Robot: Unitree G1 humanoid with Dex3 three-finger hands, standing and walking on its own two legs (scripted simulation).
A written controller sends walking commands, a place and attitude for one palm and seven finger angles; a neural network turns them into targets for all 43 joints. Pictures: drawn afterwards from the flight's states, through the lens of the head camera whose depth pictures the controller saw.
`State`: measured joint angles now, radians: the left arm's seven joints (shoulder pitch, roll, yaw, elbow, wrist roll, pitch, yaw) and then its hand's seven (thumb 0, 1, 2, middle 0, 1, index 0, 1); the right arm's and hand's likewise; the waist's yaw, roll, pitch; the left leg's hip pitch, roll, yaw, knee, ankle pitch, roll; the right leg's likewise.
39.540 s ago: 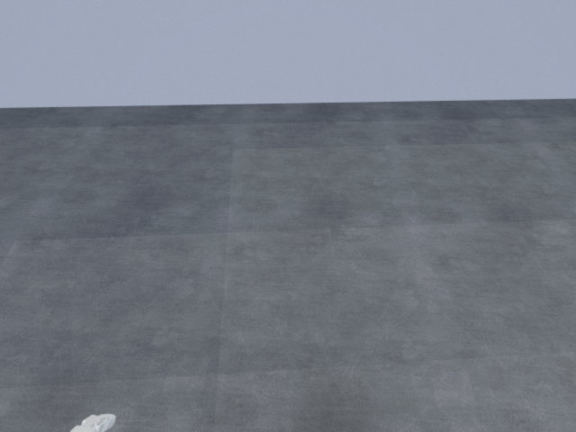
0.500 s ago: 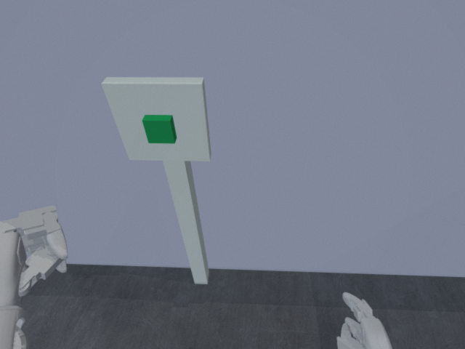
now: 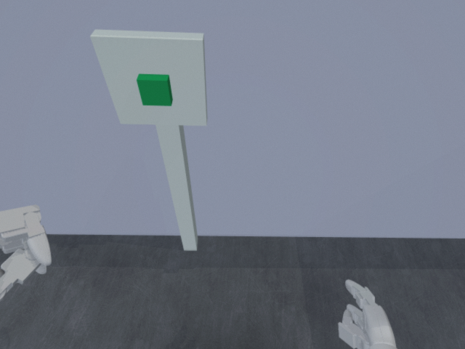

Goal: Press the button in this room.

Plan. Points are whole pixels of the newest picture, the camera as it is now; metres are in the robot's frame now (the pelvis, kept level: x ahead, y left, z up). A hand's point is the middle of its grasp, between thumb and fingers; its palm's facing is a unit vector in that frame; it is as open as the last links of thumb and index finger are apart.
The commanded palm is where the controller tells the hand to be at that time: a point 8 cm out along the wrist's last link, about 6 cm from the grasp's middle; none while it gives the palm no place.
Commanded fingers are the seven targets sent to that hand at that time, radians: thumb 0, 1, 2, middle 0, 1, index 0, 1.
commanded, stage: step back with the hand held close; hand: left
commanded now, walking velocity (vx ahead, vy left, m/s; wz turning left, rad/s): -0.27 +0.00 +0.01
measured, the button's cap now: (155, 89) +0.58 +0.21 +0.12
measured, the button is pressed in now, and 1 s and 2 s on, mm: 0 0 0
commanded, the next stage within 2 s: stop stepping back and stand still in 0.80 s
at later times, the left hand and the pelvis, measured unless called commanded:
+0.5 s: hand (5, 304) +0.13 +0.24 +0.17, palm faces +0.40 -0.81 -0.43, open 3.1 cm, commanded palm +0.06 +0.29 +0.18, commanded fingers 0.00 0.90 0.90 -1.30 -1.50 -1.30 -1.50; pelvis -0.05 +0.01 -0.01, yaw +3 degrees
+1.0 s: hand out of the picture +0.06 +0.22 +0.18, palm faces +0.27 -0.85 -0.45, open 3.1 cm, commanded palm +0.00 +0.27 +0.18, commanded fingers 0.00 0.90 0.90 -1.30 -1.50 -1.30 -1.50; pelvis -0.14 -0.01 +0.00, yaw -3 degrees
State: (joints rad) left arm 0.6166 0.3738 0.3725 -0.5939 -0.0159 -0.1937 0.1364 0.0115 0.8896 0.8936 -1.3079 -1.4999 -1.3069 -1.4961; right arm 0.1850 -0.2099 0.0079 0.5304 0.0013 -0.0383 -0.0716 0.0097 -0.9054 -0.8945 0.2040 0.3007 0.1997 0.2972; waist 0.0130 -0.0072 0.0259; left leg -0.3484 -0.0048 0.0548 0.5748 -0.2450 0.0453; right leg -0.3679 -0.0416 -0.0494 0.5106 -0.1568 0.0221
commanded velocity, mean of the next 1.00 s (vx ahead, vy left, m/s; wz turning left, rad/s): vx -0.30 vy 0.01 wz -0.01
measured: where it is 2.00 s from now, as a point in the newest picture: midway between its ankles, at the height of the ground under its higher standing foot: outside the picture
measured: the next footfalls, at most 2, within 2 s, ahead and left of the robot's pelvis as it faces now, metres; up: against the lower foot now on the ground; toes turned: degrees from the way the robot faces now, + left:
right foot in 0.80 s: -0.17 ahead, -0.11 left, +0.00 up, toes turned -2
left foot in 0.94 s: +0.00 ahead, +0.08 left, +0.00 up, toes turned -3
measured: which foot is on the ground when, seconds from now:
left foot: down 0.00-0.84, up 0.86-0.92, down 0.94-1.00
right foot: down 0.00-0.50, up 0.52-0.78, down 0.80-1.00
